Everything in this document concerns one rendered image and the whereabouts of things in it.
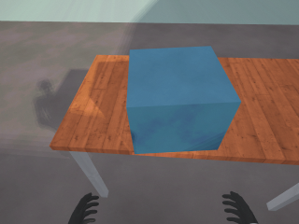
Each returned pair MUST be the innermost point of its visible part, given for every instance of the carton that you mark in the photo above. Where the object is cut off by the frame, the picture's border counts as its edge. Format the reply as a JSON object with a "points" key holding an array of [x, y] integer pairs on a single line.
{"points": [[178, 100]]}

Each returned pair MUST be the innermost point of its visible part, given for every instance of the robot left hand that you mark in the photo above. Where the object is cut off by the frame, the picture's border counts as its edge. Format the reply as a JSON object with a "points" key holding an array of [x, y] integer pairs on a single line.
{"points": [[80, 212]]}

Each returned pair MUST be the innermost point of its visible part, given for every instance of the table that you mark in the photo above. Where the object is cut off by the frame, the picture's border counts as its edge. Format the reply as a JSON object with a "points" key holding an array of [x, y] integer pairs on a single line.
{"points": [[265, 128]]}

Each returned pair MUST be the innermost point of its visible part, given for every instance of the robot right hand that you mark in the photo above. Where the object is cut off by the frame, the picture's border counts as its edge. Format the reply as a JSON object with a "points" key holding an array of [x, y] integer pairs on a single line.
{"points": [[245, 214]]}

